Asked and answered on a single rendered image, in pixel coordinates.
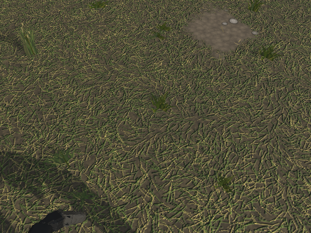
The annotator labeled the robot left hand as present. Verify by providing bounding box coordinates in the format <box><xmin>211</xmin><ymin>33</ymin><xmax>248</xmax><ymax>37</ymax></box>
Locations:
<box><xmin>28</xmin><ymin>209</ymin><xmax>86</xmax><ymax>233</ymax></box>

